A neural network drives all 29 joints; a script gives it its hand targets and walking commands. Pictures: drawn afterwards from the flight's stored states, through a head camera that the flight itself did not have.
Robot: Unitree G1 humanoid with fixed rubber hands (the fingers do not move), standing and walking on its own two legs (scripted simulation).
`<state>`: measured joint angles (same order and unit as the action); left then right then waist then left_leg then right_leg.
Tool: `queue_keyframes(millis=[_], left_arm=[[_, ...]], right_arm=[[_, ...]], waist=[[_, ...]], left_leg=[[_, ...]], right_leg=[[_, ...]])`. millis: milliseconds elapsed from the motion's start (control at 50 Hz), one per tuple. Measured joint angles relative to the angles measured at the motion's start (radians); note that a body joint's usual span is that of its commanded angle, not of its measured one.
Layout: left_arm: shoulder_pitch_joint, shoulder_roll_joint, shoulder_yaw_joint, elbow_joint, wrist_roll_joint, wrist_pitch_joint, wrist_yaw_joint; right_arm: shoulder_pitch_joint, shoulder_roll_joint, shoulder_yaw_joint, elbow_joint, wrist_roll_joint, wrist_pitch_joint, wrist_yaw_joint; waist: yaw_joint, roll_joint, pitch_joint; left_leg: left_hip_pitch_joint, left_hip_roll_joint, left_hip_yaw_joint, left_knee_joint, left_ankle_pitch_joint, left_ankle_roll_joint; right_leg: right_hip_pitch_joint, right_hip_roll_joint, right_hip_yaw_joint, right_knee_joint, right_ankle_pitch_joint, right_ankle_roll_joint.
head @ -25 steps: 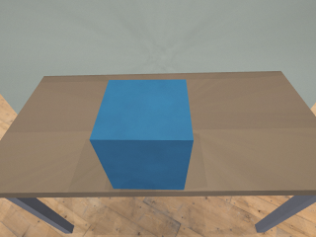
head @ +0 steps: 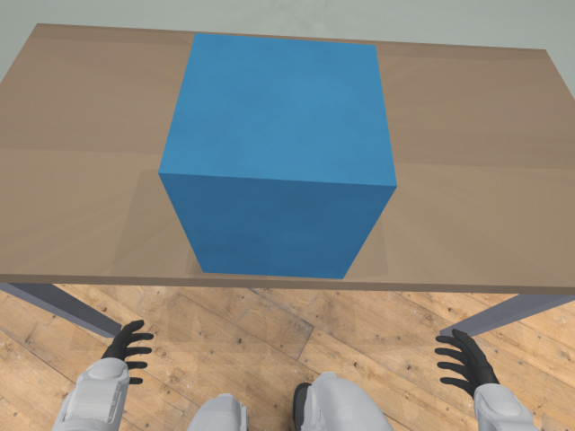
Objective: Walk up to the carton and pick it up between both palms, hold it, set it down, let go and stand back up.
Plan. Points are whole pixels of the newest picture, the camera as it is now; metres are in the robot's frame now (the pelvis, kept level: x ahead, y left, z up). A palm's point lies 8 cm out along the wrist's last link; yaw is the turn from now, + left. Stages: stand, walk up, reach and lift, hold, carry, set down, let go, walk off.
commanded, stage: reach and lift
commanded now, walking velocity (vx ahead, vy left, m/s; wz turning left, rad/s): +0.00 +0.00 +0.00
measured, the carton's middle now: (278, 172) +0.42 +0.02 +0.08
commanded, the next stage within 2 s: none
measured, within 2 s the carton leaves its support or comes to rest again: neither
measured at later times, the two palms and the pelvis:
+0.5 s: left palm (89, 413) +0.15 +0.25 -0.05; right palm out of the picture +0.11 -0.24 -0.06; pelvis +0.00 +0.00 +0.02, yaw -1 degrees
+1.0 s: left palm (101, 412) +0.15 +0.23 -0.03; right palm (472, 404) +0.15 -0.21 -0.02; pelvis +0.01 +0.01 +0.03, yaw +1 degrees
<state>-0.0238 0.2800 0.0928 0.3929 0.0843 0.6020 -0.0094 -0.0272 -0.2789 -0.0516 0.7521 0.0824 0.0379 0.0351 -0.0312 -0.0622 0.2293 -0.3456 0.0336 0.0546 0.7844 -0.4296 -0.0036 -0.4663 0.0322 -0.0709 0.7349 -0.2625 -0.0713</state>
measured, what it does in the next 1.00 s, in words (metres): stands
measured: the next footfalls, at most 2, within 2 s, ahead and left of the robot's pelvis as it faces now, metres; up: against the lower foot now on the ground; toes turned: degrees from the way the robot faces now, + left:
none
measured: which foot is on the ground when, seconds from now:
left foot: down 0.00-1.00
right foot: down 0.00-1.00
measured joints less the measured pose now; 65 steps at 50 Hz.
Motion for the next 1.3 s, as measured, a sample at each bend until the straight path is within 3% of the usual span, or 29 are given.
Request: queue_keyframes(millis=[80,180,280,480,620,940,1100,1300], left_arm=[[0.067,-0.05,-0.012,-0.083,0.012,-0.022,0.007],[0.199,-0.065,-0.035,-0.121,-0.016,-0.057,0.04],[0.289,-0.031,-0.04,-0.098,-0.061,-0.111,0.054],[0.289,-0.028,-0.042,-0.101,-0.112,-0.193,0.082],[0.262,-0.064,-0.042,-0.087,-0.112,-0.248,0.069],[0.353,-0.095,-0.103,-0.109,-0.149,-0.421,0.095],[0.381,-0.086,-0.14,-0.131,-0.174,-0.523,0.118],[0.405,-0.084,-0.165,-0.218,-0.191,-0.579,0.131]], right_arm=[[0.06,0.001,0.028,-0.03,0.029,-0.035,-0.002],[0.207,0.017,0.005,-0.041,-0.021,-0.058,0.007],[0.312,0.042,-0.035,-0.106,-0.071,-0.067,-0.001],[0.345,0.096,-0.032,-0.272,-0.088,-0.03,-0.003],[0.358,0.134,-0.016,-0.351,-0.103,-0.005,-0.018],[0.418,0.171,-0.035,-0.423,-0.068,-0.067,-0.013],[0.44,0.177,-0.026,-0.431,-0.032,-0.112,-0.007],[0.458,0.147,-0.025,-0.5,0.028,-0.138,-0.009]], waist=[[0.013,0.01,-0.006],[0.029,0.031,-0.066],[0.017,0.038,-0.096],[0.011,0.053,-0.121],[0.018,0.06,-0.134],[0.048,0.039,-0.158],[0.049,0.041,-0.173],[0.044,0.046,-0.189]], left_leg=[[0.049,0.011,-0.003,-0.038,0.012,0.0],[0.1,0.018,-0.015,-0.085,0.024,-0.002],[0.135,0.009,-0.017,-0.118,0.038,-0.001],[0.133,0.004,0.013,-0.144,0.067,0.003],[0.181,-0.004,0.031,-0.201,0.094,0.004],[0.269,-0.024,0.013,-0.329,0.147,0.008],[0.287,-0.029,0.002,-0.343,0.143,0.012],[0.33,-0.031,-0.008,-0.395,0.154,0.017]], right_leg=[[0.061,0.014,-0.003,-0.063,0.025,0.005],[0.126,0.022,-0.013,-0.129,0.042,0.005],[0.157,0.015,-0.014,-0.148,0.045,0.006],[0.14,0.012,0.015,-0.157,0.073,0.009],[0.175,0.008,0.032,-0.189,0.088,0.011],[0.263,-0.006,0.021,-0.291,0.116,0.019],[0.283,-0.011,0.015,-0.299,0.103,0.024],[0.333,-0.01,0.011,-0.356,0.113,0.031]])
